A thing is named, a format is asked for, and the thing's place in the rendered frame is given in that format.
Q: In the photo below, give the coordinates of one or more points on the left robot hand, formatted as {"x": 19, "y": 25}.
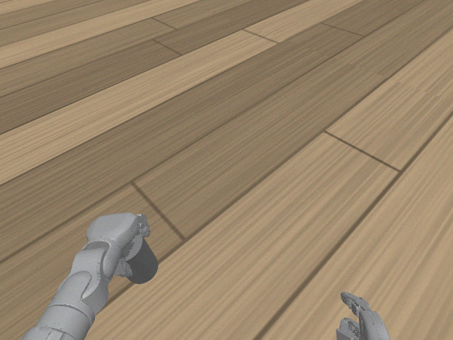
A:
{"x": 121, "y": 228}

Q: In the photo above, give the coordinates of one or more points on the left robot arm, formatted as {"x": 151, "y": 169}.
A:
{"x": 81, "y": 295}

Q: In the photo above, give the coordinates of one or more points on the can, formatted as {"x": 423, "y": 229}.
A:
{"x": 141, "y": 259}

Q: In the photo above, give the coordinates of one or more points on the right robot hand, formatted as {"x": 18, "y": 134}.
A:
{"x": 370, "y": 326}

